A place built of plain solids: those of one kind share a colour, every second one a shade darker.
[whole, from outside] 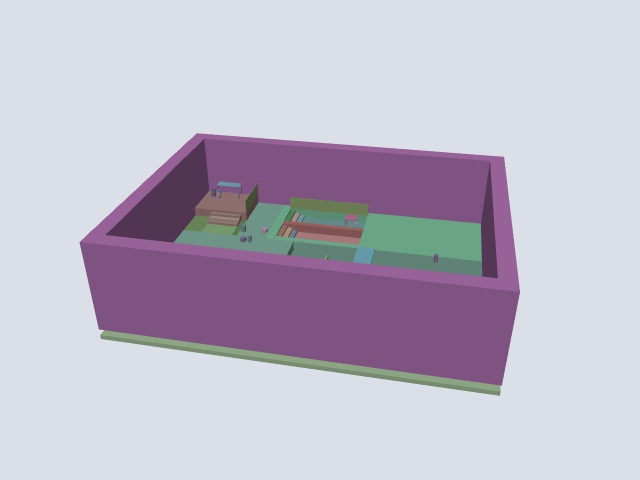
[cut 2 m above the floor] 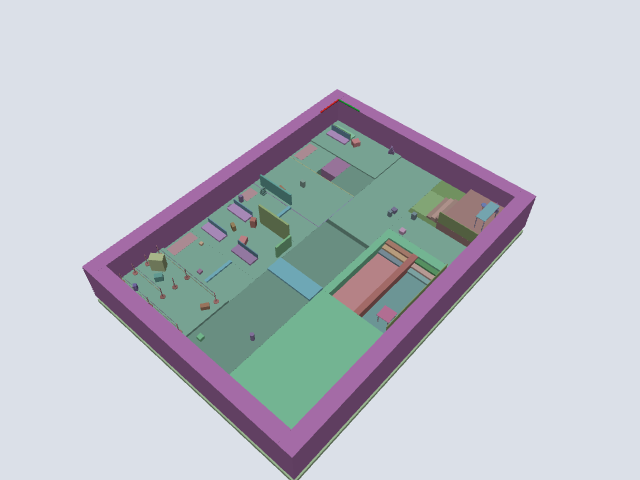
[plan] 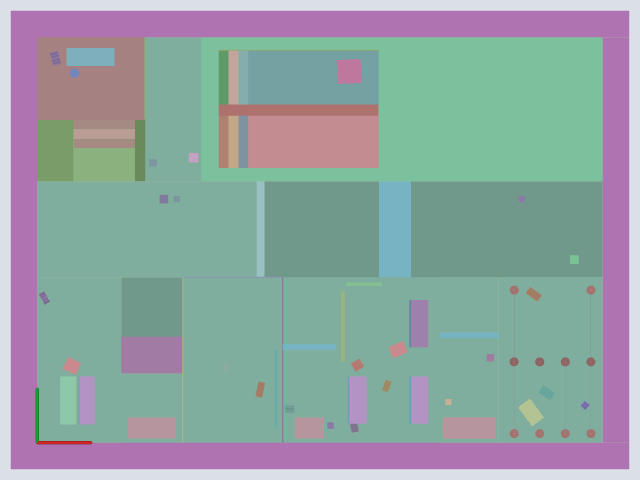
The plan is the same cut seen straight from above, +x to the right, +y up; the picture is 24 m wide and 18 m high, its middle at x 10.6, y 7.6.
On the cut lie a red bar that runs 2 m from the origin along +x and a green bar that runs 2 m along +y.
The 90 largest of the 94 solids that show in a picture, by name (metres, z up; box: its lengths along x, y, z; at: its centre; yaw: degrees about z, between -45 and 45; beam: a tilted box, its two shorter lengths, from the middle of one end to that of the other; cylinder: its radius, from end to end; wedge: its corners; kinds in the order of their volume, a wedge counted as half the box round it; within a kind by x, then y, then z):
{
 "wall_1": {"box": [1.0, 15.2, 6.0], "at": [-0.5, 7.6, 2.0]},
 "wall_2": {"box": [23.2, 1.0, 6.0], "at": [10.6, -0.5, 2.0]},
 "wall_3": {"box": [23.2, 1.0, 6.0], "at": [10.6, 15.7, 2.0]},
 "wall_4": {"box": [1.0, 15.2, 6.0], "at": [21.7, 7.6, 2.0]},
 "floor_1": {"box": [3.15, 6.2, 1.1], "at": [1.57, 3.1, -0.45]},
 "floor_2": {"box": [8.23, 3.6, 1.0], "at": [4.12, 8.0, -0.5]},
 "floor_3": {"box": [2.3, 2.59, 1.0], "at": [4.3, 1.29, -0.5]},
 "floor_4": {"box": [2.3, 2.23, 1.0], "at": [4.3, 5.08, -0.5]},
 "floor_5": {"box": [2.1, 5.4, 1.0], "at": [5.1, 12.5, -0.5]},
 "floor_6": {"box": [3.75, 6.2, 1.0], "at": [7.33, 3.1, -0.5]},
 "floor_7": {"box": [2.0, 6.2, 1.0], "at": [10.2, 3.1, -0.5]},
 "floor_8": {"box": [3.9, 6.2, 1.0], "at": [13.15, 3.1, -0.5]},
 "floor_9": {"box": [12.68, 3.6, 1.0], "at": [14.86, 8.0, -0.5]},
 "floor_10": {"box": [2.2, 6.2, 1.0], "at": [16.2, 3.1, -0.5]},
 "floor_11": {"box": [3.9, 6.2, 1.18], "at": [19.25, 3.1, -0.41]},
 "floor_base_1": {"box": [23.2, 17.2, 0.3], "at": [10.6, 7.6, -1.57]},
 "floor_rim_1": {"box": [0.65, 5.4, 1.0], "at": [6.47, 12.5, -0.5]},
 "floor_rim_2": {"box": [6.0, 0.5, 1.0], "at": [9.8, 10.05, -0.5]},
 "floor_rim_3": {"box": [6.0, 0.5, 1.0], "at": [9.8, 14.95, -0.5]},
 "floor_rim_4": {"box": [8.4, 5.4, 1.0], "at": [17.0, 12.5, -0.5]},
 "floor_deck_1": {"box": [4.05, 3.1, 1.64], "at": [2.02, 13.65, -0.18]},
 "floor_fore_1": {"box": [1.36, 2.3, 1.0], "at": [0.68, 10.95, -0.5]},
 "floor_fore_2": {"box": [0.39, 2.3, 1.0], "at": [3.85, 10.95, -0.5]},
 "floor_pitb_1": {"box": [4.89, 2.02, 0.4], "at": [10.36, 13.69, -0.8]},
 "floor_pita_1": {"box": [4.89, 1.96, 0.4], "at": [10.36, 11.28, -0.8]},
 "step_tread_1": {"box": [2.3, 0.35, 1.16], "at": [2.51, 11.22, -0.42]},
 "step_tread_2": {"box": [2.3, 0.35, 1.32], "at": [2.51, 11.57, -0.34]},
 "step_tread_3": {"box": [2.3, 0.35, 1.48], "at": [2.51, 11.93, -0.26]},
 "floor_before_steps_1": {"box": [2.3, 1.25, 1.0], "at": [2.51, 10.43, -0.5]},
 "floor_hatch_1": {"box": [1.72, 1.38, 1.0], "at": [4.01, 3.28, -0.5]},
 "floor_hatch_2": {"box": [0.58, 1.38, 0.55], "at": [5.16, 3.28, -1.12]},
 "floor_plank_1": {"box": [6.0, 0.42, 1.0], "at": [9.8, 12.47, -0.5]},
 "step_hump_1": {"box": [2.0, 0.22, 0.2], "at": [10.2, 3.59, 0.05]},
 "step_hump_2": {"box": [1.2, 3.6, 0.2], "at": [13.41, 8.0, 0.05]},
 "step_hump_3": {"box": [2.2, 0.22, 0.17], "at": [16.2, 4.02, 0.04]},
 "floor_gap_1": {"box": [0.29, 3.6, 0.75], "at": [8.38, 8.0, -1.02]},
 "screenW_1": {"box": [0.14, 2.65, 1.73], "at": [11.46, 4.36, 0.86]},
 "seat_1": {"box": [0.62, 1.8, 0.12], "at": [1.84, 1.58, 0.46]},
 "seat_2": {"box": [0.71, 1.77, 0.14], "at": [11.99, 1.59, 0.36]},
 "seat_3": {"box": [0.71, 1.77, 0.14], "at": [14.3, 1.59, 0.36]},
 "seat_4": {"box": [0.71, 1.77, 0.14], "at": [14.3, 4.46, 0.36]},
 "step_down1b_1": {"box": [0.37, 2.02, 0.85], "at": [6.99, 13.69, -0.57]},
 "step_down1a_1": {"box": [0.37, 1.96, 0.85], "at": [6.99, 11.28, -0.57]},
 "trolley_1": {"box": [0.56, 0.89, 1.1], "at": [18.51, 1.13, 0.73], "yaw": 36.2},
 "step_down2b_1": {"box": [0.37, 2.02, 0.7], "at": [7.36, 13.69, -0.65]},
 "step_down2a_1": {"box": [0.37, 1.96, 0.7], "at": [7.36, 11.28, -0.65]},
 "step_down3b_1": {"box": [0.37, 2.02, 0.55], "at": [7.72, 13.69, -0.72]},
 "step_down3a_1": {"box": [0.37, 1.96, 0.55], "at": [7.72, 11.28, -0.72]},
 "screenE_1": {"box": [0.12, 2.95, 1.02], "at": [8.95, 2.0, 0.51]},
 "rail_1": {"box": [0.04, 3.06, 0.99], "at": [4.03, 13.67, 1.14]},
 "rail_2": {"box": [6.08, 0.04, 0.96], "at": [9.8, 14.72, 0.48]},
 "low_mat_1": {"box": [1.8, 0.8, 0.06], "at": [4.3, 0.55, -0.02]},
 "low_mat_2": {"box": [1.1, 0.8, 0.06], "at": [10.2, 0.55, -0.02]},
 "low_mat_3": {"box": [2.0, 0.8, 0.06], "at": [16.2, 0.55, -0.02]},
 "carton_1": {"box": [0.54, 0.49, 0.39], "at": [1.3, 2.88, 0.29], "yaw": -26.4},
 "carton_2": {"box": [0.59, 0.46, 0.4], "at": [13.53, 3.49, 0.2], "yaw": 23.8},
 "screenN_1": {"box": [1.35, 0.14, 1.02], "at": [12.25, 5.94, 0.51]},
 "back_1": {"box": [0.04, 1.8, 0.48], "at": [1.55, 1.58, 0.76]},
 "back_2": {"box": [0.06, 1.77, 0.38], "at": [11.67, 1.59, 0.62]},
 "back_3": {"box": [0.06, 1.77, 0.38], "at": [13.98, 1.59, 0.62]},
 "back_4": {"box": [0.06, 1.77, 0.38], "at": [13.98, 4.46, 0.62]},
 "sr00a_seat_1": {"box": [0.62, 1.8, 0.12], "at": [1.17, 1.58, 0.46]},
 "bin_1": {"box": [0.38, 0.36, 0.65], "at": [12.0, 2.91, 0.33], "yaw": 30.7},
 "duffel_1": {"box": [0.26, 0.57, 0.24], "at": [8.36, 1.99, 0.12], "yaw": -11.5},
 "duffel_2": {"box": [0.54, 0.29, 0.31], "at": [18.62, 5.57, 0.34], "yaw": -35.4},
 "bag_1": {"box": [0.53, 0.33, 0.45], "at": [19.11, 1.86, 0.41], "yaw": -34.5},
 "edge_backpack_1": {"box": [0.28, 0.28, 0.5], "at": [4.34, 10.49, 0.25]},
 "edge_backpack_2": {"box": [0.24, 0.24, 0.46], "at": [5.22, 9.13, 0.23]},
 "foot_1": {"cylinder": 0.17, "from": [17.88, 0.34, 0.13], "to": [17.88, 0.34, 0.21]},
 "foot_2": {"cylinder": 0.17, "from": [17.88, 3.03, 0.13], "to": [17.88, 3.03, 0.21]},
 "foot_3": {"cylinder": 0.17, "from": [17.88, 5.72, 0.13], "to": [17.88, 5.72, 0.21]},
 "foot_4": {"cylinder": 0.17, "from": [18.84, 0.34, 0.13], "to": [18.84, 0.34, 0.21]},
 "foot_5": {"cylinder": 0.17, "from": [18.84, 3.03, 0.13], "to": [18.84, 3.03, 0.21]},
 "foot_6": {"cylinder": 0.17, "from": [19.8, 0.34, 0.13], "to": [19.8, 0.34, 0.21]},
 "foot_7": {"cylinder": 0.17, "from": [19.8, 3.03, 0.13], "to": [19.8, 3.03, 0.21]},
 "backpack_1": {"box": [0.24, 0.42, 0.46], "at": [13.1, 2.12, 0.23], "yaw": -20.3},
 "top_1": {"box": [1.8, 0.68, 0.034], "at": [1.99, 14.47, 1.69]},
 "cabin_bag_1": {"box": [0.23, 0.33, 0.51], "at": [7.08, 2.82, 0.26], "yaw": -3.2},
 "edge_step_stool_1": {"box": [0.36, 0.36, 0.28], "at": [5.86, 10.69, 0.14]},
 "sr00a_back_1": {"box": [0.04, 1.8, 0.48], "at": [1.46, 1.58, 0.76]},
 "edge_carton_1": {"box": [0.33, 0.33, 0.29], "at": [4.75, 9.13, 0.14]},
 "edge_umbrella_stand_1": {"box": [0.24, 0.24, 0.54], "at": [10.99, 0.64, 0.27]},
 "zneb_top_1": {"box": [0.9, 0.9, 0.038], "at": [11.69, 13.92, 0.13], "yaw": 2.4},
 "edge_crate_1": {"box": [0.34, 0.34, 0.25], "at": [20.14, 6.87, 0.12]},
 "umbrella_stand_1": {"box": [0.24, 0.25, 0.48], "at": [20.54, 1.4, 0.42], "yaw": -39.5},
 "parcel_1": {"box": [0.28, 0.46, 0.17], "at": [11.88, 0.62, 0.09], "yaw": 9.3},
 "low_stripE_1": {"box": [0.04, 6.2, 0.05], "at": [9.2, 3.1, -0.02]},
 "low_stripW_1": {"box": [0.04, 6.2, 0.05], "at": [5.45, 3.1, -0.02]},
 "edge_parcel_1": {"box": [0.28, 0.28, 0.16], "at": [16.98, 3.18, 0.08]},
 "low_stripN_1": {"box": [3.75, 0.04, 0.06], "at": [7.33, 6.2, -0.02]}
}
